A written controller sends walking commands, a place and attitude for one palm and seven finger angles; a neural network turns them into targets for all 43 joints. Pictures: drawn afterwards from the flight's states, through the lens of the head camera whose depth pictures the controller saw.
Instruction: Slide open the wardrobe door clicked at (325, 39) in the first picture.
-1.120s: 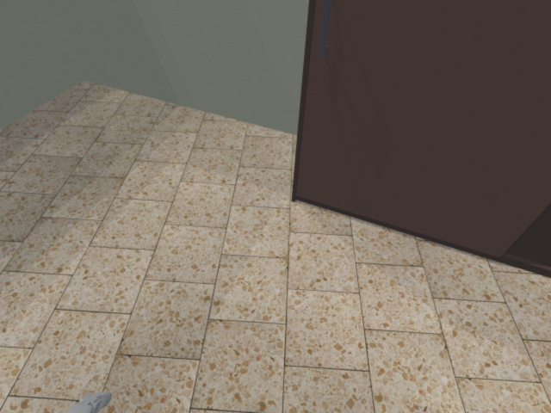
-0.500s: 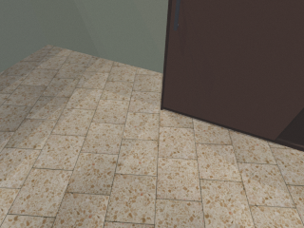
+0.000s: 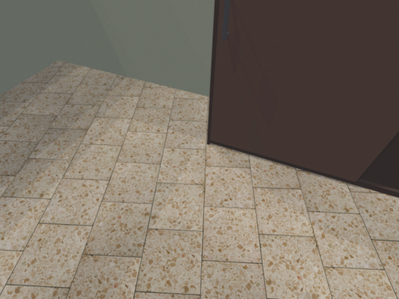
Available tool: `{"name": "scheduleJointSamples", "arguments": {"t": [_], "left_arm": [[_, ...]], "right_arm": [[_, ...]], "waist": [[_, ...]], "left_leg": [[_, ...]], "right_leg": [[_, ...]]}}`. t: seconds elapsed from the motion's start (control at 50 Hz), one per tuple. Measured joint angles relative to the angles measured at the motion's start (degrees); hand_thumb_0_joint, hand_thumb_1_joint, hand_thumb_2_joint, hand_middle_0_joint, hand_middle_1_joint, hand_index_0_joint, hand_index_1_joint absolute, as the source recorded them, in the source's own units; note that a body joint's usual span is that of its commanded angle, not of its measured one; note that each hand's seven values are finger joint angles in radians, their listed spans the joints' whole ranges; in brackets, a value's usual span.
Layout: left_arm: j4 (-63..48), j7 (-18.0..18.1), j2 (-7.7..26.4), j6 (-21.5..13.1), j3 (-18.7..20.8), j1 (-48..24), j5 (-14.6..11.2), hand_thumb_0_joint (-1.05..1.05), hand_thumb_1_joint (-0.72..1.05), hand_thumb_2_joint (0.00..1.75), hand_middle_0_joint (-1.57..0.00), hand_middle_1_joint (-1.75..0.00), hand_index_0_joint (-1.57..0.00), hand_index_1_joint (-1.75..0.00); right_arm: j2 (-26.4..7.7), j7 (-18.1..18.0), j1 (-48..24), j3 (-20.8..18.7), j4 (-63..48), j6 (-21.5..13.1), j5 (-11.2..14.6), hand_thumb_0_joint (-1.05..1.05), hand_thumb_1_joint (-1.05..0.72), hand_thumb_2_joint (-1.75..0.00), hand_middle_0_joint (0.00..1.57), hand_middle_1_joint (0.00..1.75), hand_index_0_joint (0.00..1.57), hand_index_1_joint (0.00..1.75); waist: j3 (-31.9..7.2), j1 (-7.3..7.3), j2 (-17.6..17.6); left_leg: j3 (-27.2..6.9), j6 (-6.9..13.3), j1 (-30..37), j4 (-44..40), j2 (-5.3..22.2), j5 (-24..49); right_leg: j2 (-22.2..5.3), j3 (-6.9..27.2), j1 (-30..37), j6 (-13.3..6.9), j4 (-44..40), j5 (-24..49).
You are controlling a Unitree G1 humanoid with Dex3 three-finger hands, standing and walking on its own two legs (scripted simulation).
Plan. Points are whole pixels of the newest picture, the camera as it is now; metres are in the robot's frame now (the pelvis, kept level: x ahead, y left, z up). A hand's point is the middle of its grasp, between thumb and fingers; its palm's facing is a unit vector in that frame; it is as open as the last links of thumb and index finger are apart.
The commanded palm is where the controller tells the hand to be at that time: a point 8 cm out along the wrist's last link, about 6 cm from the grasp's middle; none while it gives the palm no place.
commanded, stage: look at it before walking up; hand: left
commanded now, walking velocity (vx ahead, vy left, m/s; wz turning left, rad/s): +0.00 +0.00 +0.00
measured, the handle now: (227, 17) +1.20 -0.06 +0.09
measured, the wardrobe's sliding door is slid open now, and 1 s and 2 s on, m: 0.00 0.00 0.00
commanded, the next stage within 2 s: walk to a spot facing it in 0.32 s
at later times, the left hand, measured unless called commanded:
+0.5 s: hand out of the picture +0.08 +0.25 -0.16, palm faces -0.02 -0.94 -0.33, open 7.4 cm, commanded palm none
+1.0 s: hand (115, 289) +0.18 +0.22 -0.18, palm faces +0.06 -0.99 -0.15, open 7.4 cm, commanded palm none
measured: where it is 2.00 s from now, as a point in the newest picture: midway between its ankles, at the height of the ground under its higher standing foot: (193, 251)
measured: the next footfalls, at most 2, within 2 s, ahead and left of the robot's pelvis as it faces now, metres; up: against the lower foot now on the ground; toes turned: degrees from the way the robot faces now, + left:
right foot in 1.14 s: +0.41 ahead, -0.08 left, +0.00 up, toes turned -3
left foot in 1.64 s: +0.53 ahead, +0.19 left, +0.00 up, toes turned +23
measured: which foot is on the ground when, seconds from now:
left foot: down 0.00-1.00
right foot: down 0.00-0.72, up 0.74-1.00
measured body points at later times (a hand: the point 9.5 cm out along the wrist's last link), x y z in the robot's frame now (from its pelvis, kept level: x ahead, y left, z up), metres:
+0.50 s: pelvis +0.01 +0.00 +0.00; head +0.01 +0.00 +0.45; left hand +0.08 +0.30 -0.13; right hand +0.09 -0.29 -0.13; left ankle +0.00 +0.13 -0.75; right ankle +0.01 -0.12 -0.75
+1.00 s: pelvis +0.15 +0.03 -0.01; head +0.18 +0.05 +0.44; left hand +0.18 +0.27 -0.17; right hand +0.04 -0.16 -0.14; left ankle +0.03 +0.12 -0.75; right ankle +0.24 -0.10 -0.68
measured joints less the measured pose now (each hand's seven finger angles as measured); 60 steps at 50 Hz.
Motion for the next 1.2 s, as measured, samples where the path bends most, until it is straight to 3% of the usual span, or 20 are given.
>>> {"name": "scheduleJointSamples", "arguments": {"t": [0.48, 0.64, 0.72, 0.78, 0.82, 0.88, 0.96, 1.08, 1.14, 1.16, 1.2], "left_arm": [[0.5, 0.3, 0.0, 0.2, 0.1, 0.4, 0.0, 0.01, 0.9, 0.89, -0.2, -0.3, -0.2, -0.3], [-0.2, -0.3, -3.8, 0.6, 0.8, 6.9, 0.6, 0.01, 0.9, 0.89, -0.2, -0.3, -0.2, -0.3], [0.4, -0.4, -5.5, 0.2, 1.4, 11.0, 0.5, 0.01, 0.9, 0.89, -0.2, -0.3, -0.2, -0.3], [1.9, -0.3, -6.6, 1.3, 1.6, 13.3, 0.5, 0.01, 0.9, 0.89, -0.2, -0.3, -0.2, -0.3], [2.5, -0.5, -7.2, 1.5, 1.8, 13.3, 0.8, 0.01, 0.9, 0.89, -0.2, -0.3, -0.2, -0.3], [1.8, -0.9, -7.5, 0.9, 2.2, 11.4, 0.9, 0.01, 0.9, 0.89, -0.2, -0.3, -0.2, -0.3], [-0.5, -1.2, -8.1, 0.3, 2.8, 7.4, 0.8, 0.01, 0.9, 0.89, -0.19, -0.3, -0.2, -0.3], [-3.0, -1.5, -9.3, -0.2, 3.0, 0.9, 0.3, 0.01, 0.91, 0.9, -0.19, -0.3, -0.19, -0.3], [-4.3, -1.3, -9.8, -1.6, 2.9, -1.3, 0.5, 0.01, 0.91, 0.9, -0.19, -0.3, -0.19, -0.3], [-4.7, -1.2, -9.9, -2.6, 3.0, -1.8, 0.7, 0.01, 0.91, 0.9, -0.19, -0.3, -0.19, -0.3], [-5.3, -0.7, -10.3, -4.0, 3.2, -2.3, 0.7, 0.01, 0.91, 0.89, -0.19, -0.3, -0.2, -0.3]], "right_arm": [[0.1, -0.3, -0.5, 0.2, 0.1, 0.0, 0.0, 0.0, -0.91, -0.9, 0.21, 0.3, 0.21, 0.3], [3.9, 0.3, 6.5, 0.2, 0.0, 1.4, -0.9, 0.0, -0.91, -0.9, 0.2, 0.3, 0.2, 0.3], [6.3, 0.7, 10.4, -0.2, -0.1, 0.4, -0.7, 0.0, -0.91, -0.9, 0.2, 0.3, 0.2, 0.3], [8.4, 0.1, 12.8, -0.5, -0.4, -1.4, -0.9, 0.0, -0.91, -0.9, 0.2, 0.3, 0.2, 0.3], [9.7, -0.4, 15.1, -0.5, -0.4, -2.3, -0.7, 0.0, -0.91, -0.9, 0.2, 0.3, 0.2, 0.3], [11.9, -1.0, 18.4, -0.2, 0.8, -3.2, -0.6, 0.0, -0.91, -0.9, 0.2, 0.3, 0.2, 0.3], [14.1, -1.5, 21.8, -0.1, 3.1, -3.7, -0.3, 0.0, -0.91, -0.9, 0.2, 0.3, 0.2, 0.3], [14.7, -1.9, 23.7, -0.6, 5.0, -3.7, -0.5, 0.0, -0.91, -0.9, 0.21, 0.3, 0.21, 0.3], [14.3, -1.9, 24.3, -1.0, 5.6, -3.5, -0.3, 0.0, -0.9, -0.9, 0.21, 0.3, 0.21, 0.3], [14.2, -1.7, 24.2, -1.2, 5.9, -3.2, -0.2, 0.0, -0.9, -0.9, 0.21, 0.3, 0.21, 0.3], [13.7, -1.4, 22.2, -1.5, 5.6, -2.3, 0.3, 0.0, -0.91, -0.9, 0.21, 0.3, 0.21, 0.3]], "waist": [[0.0, 0.25, -0.1], [-3.6, 0.37, -0.1], [-3.1, 0.41, -1.2], [-2.7, 0.21, -2.5], [-2.3, -0.73, -2.4], [-0.7, -1.55, -2.3], [1.0, -1.56, -2.0], [3.0, -2.86, -1.0], [3.3, -3.31, -0.1], [3.4, -2.97, 0.2], [3.9, -2.76, 0.7]], "left_leg": [[0.0, 0.0, 0.8, -0.8, 0.0, -0.2], [0.2, 1.0, -3.9, 11.2, 0.6, -11.7], [2.4, 1.7, -4.1, 11.0, 0.6, -8.5], [4.2, 2.8, -2.1, 10.5, -0.7, -9.7], [4.1, 3.2, 0.2, 7.4, -1.0, -9.6], [2.9, 3.3, 4.2, 1.8, -1.4, -8.0], [2.0, 3.0, 9.3, -4.0, -1.6, -7.3], [2.1, 1.5, 16.1, -7.1, -0.9, -10.9], [1.8, 0.5, 17.0, -1.0, 0.4, -16.3], [1.7, 0.6, 15.1, 5.9, 1.0, -18.6], [-0.3, 1.8, 6.1, 28.8, 1.2, -18.8]], "right_leg": [[0.0, 0.0, 0.9, 0.1, -1.0, -0.1], [-0.2, -1.9, 0.7, 0.0, 2.9, -5.1], [-1.7, -3.0, 1.5, 0.9, 6.2, -8.9], [-2.5, -2.2, -4.3, -0.2, 21.4, -14.6], [-2.5, -2.7, -9.6, -0.5, 31.6, -13.9], [-3.6, -3.8, -16.4, 0.1, 38.3, -10.2], [-5.5, -4.1, -23.4, 1.0, 37.6, -4.8], [-5.2, -6.7, -24.1, -0.1, 19.7, 0.5], [-2.8, -8.2, -19.4, -1.9, 13.1, 1.8], [-2.4, -8.7, -18.1, -3.3, 12.7, 4.8], [-2.3, -9.9, -17.5, -4.4, 16.9, 1.4]]}}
